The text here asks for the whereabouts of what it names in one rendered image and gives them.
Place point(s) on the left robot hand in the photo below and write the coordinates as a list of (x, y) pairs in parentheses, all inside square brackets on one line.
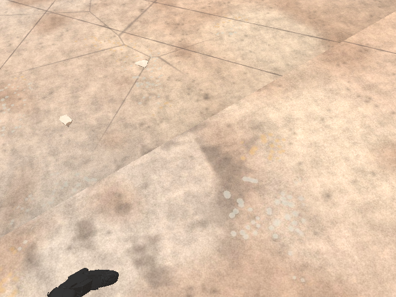
[(81, 282)]

